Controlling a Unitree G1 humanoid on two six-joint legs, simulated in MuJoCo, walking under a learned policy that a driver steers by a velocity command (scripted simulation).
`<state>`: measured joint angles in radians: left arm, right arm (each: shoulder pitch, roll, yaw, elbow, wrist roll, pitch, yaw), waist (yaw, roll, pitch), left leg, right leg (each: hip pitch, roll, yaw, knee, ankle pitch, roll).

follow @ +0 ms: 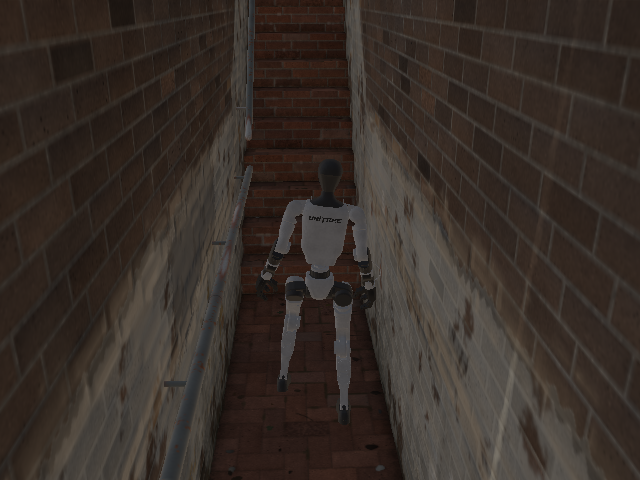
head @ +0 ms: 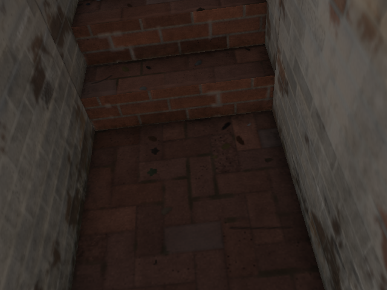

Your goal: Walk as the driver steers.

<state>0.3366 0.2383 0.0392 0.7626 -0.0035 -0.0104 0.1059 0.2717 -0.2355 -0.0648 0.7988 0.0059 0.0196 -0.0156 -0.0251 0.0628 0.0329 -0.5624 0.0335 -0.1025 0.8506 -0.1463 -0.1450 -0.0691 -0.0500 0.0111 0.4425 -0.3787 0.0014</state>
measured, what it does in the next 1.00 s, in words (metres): walks ahead: left foot, then right foot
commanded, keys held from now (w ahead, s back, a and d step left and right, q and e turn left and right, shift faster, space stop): q+shift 0.34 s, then e+shift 0.42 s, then w+e+shift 0.24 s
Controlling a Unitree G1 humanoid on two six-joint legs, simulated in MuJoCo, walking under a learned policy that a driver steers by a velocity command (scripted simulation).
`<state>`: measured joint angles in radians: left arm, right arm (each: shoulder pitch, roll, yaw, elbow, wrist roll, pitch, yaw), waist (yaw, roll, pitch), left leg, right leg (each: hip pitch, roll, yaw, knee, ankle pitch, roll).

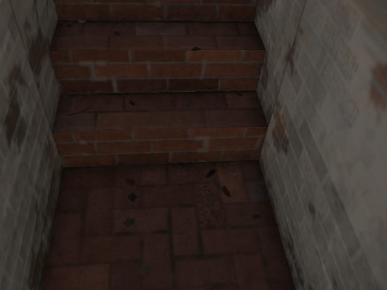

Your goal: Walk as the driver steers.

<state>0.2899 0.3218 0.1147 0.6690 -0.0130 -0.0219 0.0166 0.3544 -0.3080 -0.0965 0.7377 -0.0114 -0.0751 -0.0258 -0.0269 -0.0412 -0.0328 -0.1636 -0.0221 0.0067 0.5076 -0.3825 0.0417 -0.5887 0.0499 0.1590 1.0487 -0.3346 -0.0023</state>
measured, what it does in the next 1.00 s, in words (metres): walks ahead, turning left: right foot, then left foot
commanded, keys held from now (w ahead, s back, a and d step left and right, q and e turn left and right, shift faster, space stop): w+e+shift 0.14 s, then w+q+shift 0.80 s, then w+e+shift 0.06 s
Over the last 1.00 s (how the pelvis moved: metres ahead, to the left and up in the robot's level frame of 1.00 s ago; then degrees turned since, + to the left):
0.21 0.09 0.00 -2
